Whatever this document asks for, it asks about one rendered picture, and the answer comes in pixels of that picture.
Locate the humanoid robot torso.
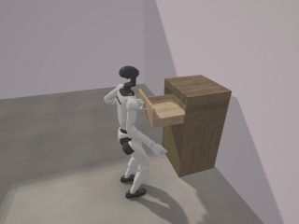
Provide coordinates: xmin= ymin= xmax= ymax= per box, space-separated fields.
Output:
xmin=117 ymin=90 xmax=138 ymax=146

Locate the handle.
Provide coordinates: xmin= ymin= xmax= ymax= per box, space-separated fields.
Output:
xmin=138 ymin=104 xmax=147 ymax=112

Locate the left robot shin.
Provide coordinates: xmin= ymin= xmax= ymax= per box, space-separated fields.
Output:
xmin=125 ymin=155 xmax=139 ymax=178

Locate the drawer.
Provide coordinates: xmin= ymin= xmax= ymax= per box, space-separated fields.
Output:
xmin=138 ymin=89 xmax=186 ymax=128

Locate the robot left forearm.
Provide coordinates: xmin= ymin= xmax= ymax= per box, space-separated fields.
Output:
xmin=112 ymin=98 xmax=118 ymax=105

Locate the robot left hand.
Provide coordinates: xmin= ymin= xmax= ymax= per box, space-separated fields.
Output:
xmin=137 ymin=99 xmax=144 ymax=108

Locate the left robot upper arm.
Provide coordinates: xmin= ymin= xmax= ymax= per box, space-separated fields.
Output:
xmin=104 ymin=84 xmax=124 ymax=105

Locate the right robot upper arm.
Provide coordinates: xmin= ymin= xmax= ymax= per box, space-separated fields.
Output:
xmin=126 ymin=97 xmax=139 ymax=134

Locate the robot right forearm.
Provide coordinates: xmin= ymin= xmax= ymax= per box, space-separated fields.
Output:
xmin=129 ymin=128 xmax=156 ymax=149

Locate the robot right hand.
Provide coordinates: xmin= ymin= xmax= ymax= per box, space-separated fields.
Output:
xmin=151 ymin=144 xmax=168 ymax=159

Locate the cabinet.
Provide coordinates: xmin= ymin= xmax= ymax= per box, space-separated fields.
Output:
xmin=162 ymin=75 xmax=232 ymax=177

